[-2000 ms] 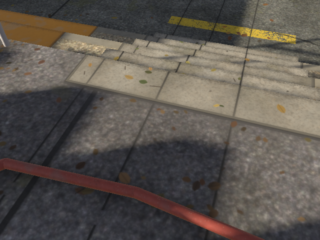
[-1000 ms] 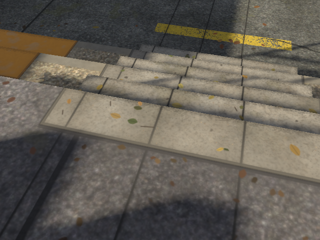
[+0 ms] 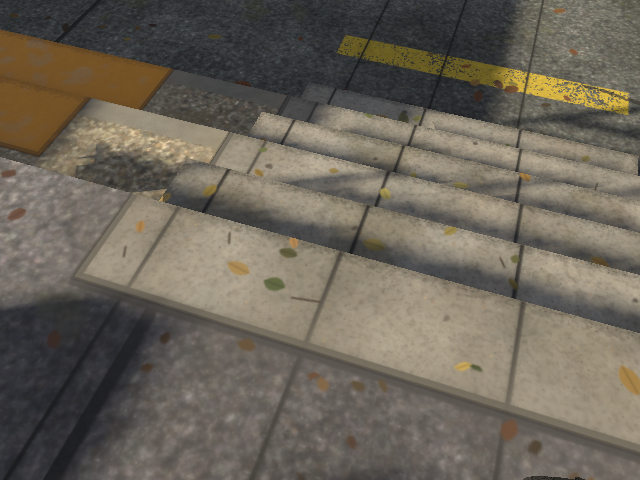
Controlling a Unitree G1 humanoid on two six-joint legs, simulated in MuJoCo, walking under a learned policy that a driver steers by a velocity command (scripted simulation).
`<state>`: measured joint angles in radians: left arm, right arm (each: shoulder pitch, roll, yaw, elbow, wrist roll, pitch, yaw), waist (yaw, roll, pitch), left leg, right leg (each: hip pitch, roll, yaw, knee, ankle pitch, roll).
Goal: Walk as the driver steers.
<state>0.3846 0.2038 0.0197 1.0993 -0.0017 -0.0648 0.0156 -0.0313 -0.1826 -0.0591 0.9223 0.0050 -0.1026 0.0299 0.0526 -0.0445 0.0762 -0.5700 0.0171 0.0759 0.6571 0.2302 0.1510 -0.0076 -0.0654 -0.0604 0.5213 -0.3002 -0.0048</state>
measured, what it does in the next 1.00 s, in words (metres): walks ahead: right foot, then right foot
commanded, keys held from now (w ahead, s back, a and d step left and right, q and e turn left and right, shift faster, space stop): no key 0.36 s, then w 0.12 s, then w+e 0.16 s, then e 0.36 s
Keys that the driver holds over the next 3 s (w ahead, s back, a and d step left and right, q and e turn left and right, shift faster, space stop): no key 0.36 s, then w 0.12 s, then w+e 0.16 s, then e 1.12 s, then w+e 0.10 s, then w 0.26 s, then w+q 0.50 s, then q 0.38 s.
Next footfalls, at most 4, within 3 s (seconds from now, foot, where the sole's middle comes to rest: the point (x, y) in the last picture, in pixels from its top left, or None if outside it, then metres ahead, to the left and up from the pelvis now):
0.20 right None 0.10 -0.11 -0.75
1.00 right None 0.38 -0.08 -0.78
1.36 left None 0.39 0.16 -0.78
1.82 right None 0.20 -0.02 -0.78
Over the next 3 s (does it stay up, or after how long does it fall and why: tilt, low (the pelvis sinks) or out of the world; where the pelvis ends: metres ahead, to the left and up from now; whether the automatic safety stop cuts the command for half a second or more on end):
stays up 0.63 -0.23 -0.01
